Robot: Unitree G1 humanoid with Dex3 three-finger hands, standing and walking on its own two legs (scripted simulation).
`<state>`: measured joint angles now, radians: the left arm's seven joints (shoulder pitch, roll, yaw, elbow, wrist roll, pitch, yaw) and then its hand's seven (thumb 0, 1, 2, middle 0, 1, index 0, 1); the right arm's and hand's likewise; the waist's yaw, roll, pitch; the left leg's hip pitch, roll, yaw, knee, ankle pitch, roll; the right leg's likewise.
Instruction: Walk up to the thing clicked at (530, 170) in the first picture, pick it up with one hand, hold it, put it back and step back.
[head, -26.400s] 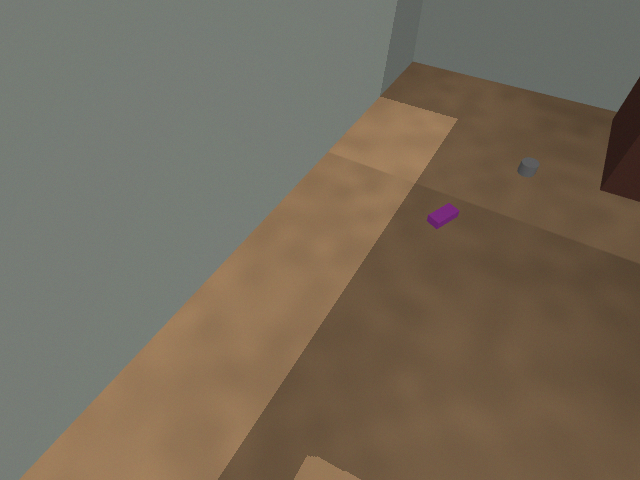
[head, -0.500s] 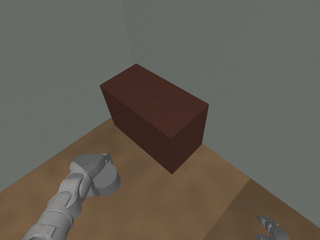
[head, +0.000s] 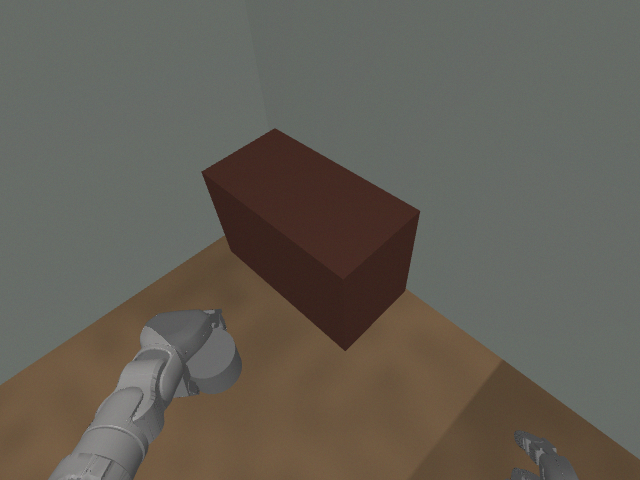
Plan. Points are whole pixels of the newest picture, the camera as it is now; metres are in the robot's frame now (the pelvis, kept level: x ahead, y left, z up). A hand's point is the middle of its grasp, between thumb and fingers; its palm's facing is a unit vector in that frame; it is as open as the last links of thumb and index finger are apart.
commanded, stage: crouch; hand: left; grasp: from above
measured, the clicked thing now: (212, 360) +0.30 +0.20 -0.08
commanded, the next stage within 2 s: lower in 2.00 s
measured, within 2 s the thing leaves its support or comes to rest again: neither
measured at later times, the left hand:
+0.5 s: hand (203, 387) +0.28 +0.22 -0.13, palm faces -0.48 -0.01 -0.88, open 10.3 cm
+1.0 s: hand (243, 416) +0.31 +0.22 -0.39, palm faces -0.47 +0.01 -0.88, open 10.3 cm
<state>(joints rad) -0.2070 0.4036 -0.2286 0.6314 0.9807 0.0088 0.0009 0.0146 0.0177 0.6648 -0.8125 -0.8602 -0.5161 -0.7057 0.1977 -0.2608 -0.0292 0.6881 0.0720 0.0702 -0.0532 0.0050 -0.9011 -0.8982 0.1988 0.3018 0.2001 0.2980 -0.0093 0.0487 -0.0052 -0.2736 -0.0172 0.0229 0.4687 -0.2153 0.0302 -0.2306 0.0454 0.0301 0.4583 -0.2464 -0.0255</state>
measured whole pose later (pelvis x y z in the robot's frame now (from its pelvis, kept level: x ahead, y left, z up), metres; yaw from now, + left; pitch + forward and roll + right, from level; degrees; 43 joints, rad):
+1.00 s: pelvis -0.07 +0.00 -0.24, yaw -1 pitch +33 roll -3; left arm -0.65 0.41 -0.08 1.24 1.16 -0.07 0.41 0.05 0.04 0.64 -0.91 -0.87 -0.51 -0.69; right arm 0.22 -0.24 -0.04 0.76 -0.06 -0.04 0.00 0.00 -0.90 -0.90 0.20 0.30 0.20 0.30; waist -0.14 0.05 -0.22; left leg -1.74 0.00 0.00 1.71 -0.56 0.05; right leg -1.67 0.05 -0.06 1.71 -0.62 -0.03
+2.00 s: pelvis -0.08 -0.01 -0.40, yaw -6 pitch +37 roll -5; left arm -0.80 0.56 0.07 1.39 1.21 -0.15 0.51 0.02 0.00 0.69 -0.85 -0.80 -0.53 -0.69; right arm 0.13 -0.23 0.00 0.80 -0.15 -0.09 0.12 0.00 -0.92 -0.90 0.20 0.30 0.20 0.30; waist -0.18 -0.01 -0.12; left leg -2.22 0.05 -0.05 2.24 -0.66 0.04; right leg -2.15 0.08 -0.14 2.20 -0.71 -0.06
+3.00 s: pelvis -0.08 +0.00 -0.47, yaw -11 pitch +30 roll -9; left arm -0.85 0.74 0.14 1.57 1.25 -0.23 0.61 0.07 0.07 0.58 -0.82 -0.70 -0.55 -0.60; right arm 0.10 -0.28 0.12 0.78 -0.23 -0.19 0.22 0.00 -0.90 -0.89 0.20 0.30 0.20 0.30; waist -0.26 -0.08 0.04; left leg -2.36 0.07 -0.13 2.49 -0.68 0.04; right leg -2.25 0.09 -0.24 2.40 -0.69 -0.06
